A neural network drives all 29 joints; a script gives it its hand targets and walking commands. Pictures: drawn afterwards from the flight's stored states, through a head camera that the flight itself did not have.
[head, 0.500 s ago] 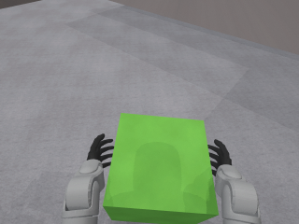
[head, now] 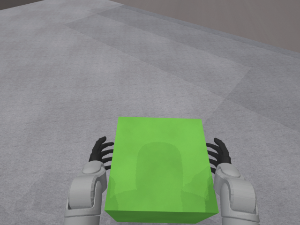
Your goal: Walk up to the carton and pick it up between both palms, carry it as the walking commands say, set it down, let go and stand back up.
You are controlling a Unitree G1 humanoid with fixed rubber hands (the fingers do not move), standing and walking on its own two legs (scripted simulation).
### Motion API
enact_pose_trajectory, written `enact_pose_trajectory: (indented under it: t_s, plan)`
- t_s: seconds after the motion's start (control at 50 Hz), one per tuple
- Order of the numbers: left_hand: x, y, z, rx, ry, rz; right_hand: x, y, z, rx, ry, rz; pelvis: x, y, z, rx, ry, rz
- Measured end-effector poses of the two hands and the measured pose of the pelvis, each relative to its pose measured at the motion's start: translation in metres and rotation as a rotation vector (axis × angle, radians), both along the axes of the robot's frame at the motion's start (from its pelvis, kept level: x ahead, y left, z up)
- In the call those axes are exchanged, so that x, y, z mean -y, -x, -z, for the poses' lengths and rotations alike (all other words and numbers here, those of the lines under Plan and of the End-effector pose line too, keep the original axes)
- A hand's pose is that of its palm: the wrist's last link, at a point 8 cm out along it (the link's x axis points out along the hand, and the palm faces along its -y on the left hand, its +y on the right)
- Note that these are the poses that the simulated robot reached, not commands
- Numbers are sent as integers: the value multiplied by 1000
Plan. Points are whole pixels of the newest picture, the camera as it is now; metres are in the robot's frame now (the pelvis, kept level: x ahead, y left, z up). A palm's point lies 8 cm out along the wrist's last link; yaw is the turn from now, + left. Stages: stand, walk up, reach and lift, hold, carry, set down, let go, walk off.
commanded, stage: carry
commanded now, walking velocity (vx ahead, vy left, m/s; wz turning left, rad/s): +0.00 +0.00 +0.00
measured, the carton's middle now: (158, 171) +0.29 +0.00 -0.03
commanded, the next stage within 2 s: hold in 0.96 s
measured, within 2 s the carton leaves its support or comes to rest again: neither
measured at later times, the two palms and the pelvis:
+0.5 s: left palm (94, 157) +0.28 +0.16 +0.06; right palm (217, 156) +0.29 -0.15 +0.06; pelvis +0.02 +0.00 +0.00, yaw +1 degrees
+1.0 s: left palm (89, 155) +0.27 +0.17 +0.08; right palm (217, 154) +0.28 -0.15 +0.08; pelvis +0.03 +0.01 +0.00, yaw +0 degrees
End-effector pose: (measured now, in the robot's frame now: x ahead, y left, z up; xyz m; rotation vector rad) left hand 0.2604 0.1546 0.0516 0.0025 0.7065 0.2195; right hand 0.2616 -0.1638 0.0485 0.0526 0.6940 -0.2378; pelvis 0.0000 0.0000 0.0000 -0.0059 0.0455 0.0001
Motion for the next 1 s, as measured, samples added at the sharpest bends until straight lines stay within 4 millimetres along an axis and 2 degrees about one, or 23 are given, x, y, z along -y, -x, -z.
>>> enact_pose_trajectory:
  t_s: [0.24, 0.4, 0.56, 0.68, 0.86, 1.0]
  plan:
    - [-4, -11, -4, 7, -10, -12, -5, -14, -2, 8, -2, -10, -2, -13, 0, 1, -3, -6]
    - [-7, -19, -10, 30, -5, -16, -8, -23, -10, 33, 3, -12, -4, -21, 1, 4, -1, -11]
    - [-10, -18, -12, 34, -2, -24, -11, -24, -16, 42, 10, -14, -5, -25, 2, 16, 1, -12]
    - [-12, -17, -3, -8, -10, -26, -13, -25, -6, 0, 15, -22, -7, -26, 1, 14, 1, -10]
    - [-13, -16, -31, 62, 0, -31, -14, -21, -30, 70, -12, 0, -10, -25, 1, -4, 3, -7]
    - [-14, -13, -29, 23, -12, -26, -16, -19, -33, 38, 6, -3, -12, -28, 1, 3, 2, -3]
